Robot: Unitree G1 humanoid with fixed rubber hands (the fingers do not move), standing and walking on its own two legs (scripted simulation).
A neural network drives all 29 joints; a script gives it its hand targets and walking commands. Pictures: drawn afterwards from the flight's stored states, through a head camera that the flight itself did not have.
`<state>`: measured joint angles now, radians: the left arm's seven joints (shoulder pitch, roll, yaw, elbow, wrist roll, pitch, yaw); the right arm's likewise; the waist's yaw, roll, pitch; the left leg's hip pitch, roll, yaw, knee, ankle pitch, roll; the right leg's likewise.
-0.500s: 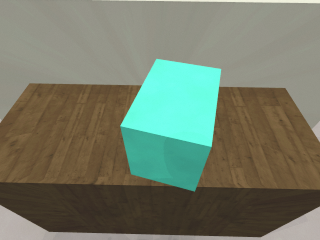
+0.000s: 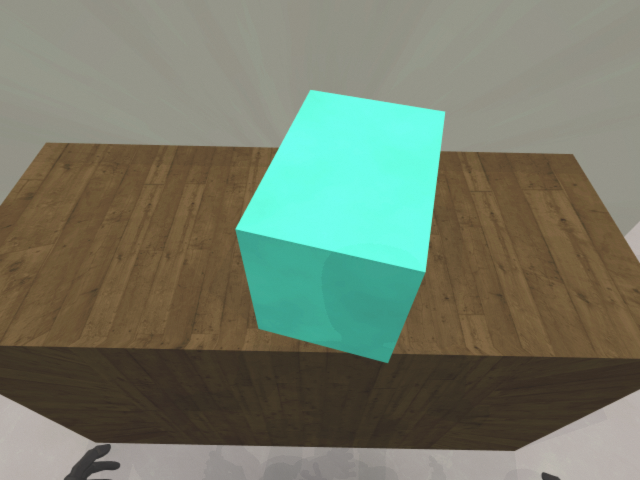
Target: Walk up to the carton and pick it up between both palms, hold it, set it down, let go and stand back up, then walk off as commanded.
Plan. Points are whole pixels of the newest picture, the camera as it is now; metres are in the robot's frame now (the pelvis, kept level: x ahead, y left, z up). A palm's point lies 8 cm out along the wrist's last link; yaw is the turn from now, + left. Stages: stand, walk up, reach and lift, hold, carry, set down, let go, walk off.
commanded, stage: reach and lift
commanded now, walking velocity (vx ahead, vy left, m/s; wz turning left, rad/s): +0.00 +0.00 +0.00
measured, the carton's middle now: (348, 224) +0.48 -0.04 +0.03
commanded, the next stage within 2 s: none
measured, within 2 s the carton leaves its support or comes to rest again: neither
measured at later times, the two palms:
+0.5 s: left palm (81, 453) +0.18 +0.30 -0.07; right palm out of the picture +0.14 -0.25 -0.08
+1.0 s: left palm (91, 432) +0.20 +0.27 -0.03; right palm (509, 477) +0.16 -0.21 -0.03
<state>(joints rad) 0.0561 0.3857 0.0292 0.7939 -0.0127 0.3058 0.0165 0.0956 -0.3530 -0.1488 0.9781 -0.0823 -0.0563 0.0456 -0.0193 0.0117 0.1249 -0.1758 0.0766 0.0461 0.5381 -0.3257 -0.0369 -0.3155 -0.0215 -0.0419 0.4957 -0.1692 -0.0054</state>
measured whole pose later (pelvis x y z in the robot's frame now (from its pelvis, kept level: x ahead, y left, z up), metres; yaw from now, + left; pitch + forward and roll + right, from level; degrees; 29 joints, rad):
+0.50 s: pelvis +0.03 +0.03 +0.00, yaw -1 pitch -5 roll -2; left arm 0.21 0.31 0.07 0.34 0.01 0.43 0.00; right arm 0.25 -0.26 -0.13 0.63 -0.02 -0.09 0.02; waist -0.01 0.02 0.13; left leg -0.06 0.08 0.07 0.55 -0.40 -0.02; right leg -0.20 -0.02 -0.02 0.48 -0.19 0.03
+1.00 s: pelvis +0.03 +0.03 +0.01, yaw -2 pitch -6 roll -2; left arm 0.30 0.26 0.03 0.23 -0.04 0.20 -0.02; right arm 0.39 -0.16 -0.08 0.34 0.04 -0.12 -0.03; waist 0.01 0.02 0.13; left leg 0.08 0.06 0.10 0.35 -0.31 -0.01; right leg -0.07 -0.03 0.01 0.28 -0.10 0.04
